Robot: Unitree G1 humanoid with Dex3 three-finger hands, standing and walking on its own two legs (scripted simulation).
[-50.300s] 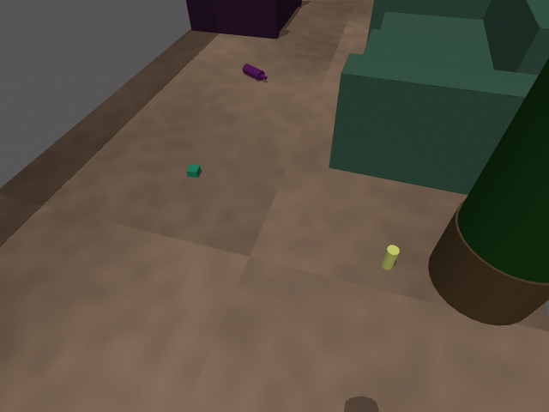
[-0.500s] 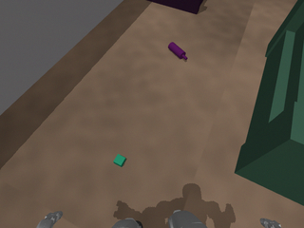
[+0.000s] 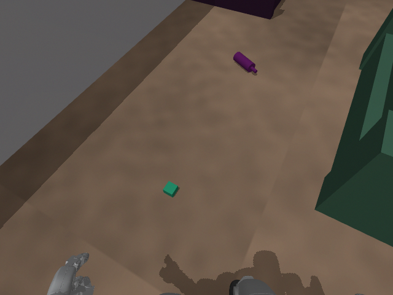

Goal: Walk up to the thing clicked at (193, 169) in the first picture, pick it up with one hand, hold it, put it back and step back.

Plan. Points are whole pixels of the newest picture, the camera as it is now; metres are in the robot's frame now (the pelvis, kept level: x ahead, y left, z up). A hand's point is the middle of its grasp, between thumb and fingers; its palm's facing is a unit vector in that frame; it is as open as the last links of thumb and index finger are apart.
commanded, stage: step back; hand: left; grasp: from above
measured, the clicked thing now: (170, 189) +0.64 +0.19 -0.74
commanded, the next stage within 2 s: none
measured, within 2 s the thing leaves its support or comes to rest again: neither
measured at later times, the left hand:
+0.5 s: hand out of the picture -0.07 +0.24 -0.15, palm faces -0.10 -0.91 -0.41, open 7.4 cm
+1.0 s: hand out of the picture -0.19 +0.23 -0.14, palm faces +0.01 -0.94 -0.34, open 7.4 cm
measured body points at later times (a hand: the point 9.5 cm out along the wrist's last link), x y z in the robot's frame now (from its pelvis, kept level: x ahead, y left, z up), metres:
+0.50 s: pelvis -0.17 -0.02 -0.01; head -0.11 -0.04 +0.44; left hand -0.06 +0.29 -0.12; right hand -0.04 -0.35 -0.12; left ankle -0.03 +0.11 -0.72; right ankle -0.19 -0.14 -0.72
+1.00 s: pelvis -0.32 -0.03 +0.01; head -0.27 -0.01 +0.45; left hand -0.19 +0.27 -0.12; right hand -0.25 -0.34 -0.10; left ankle -0.31 +0.09 -0.72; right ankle -0.30 -0.16 -0.65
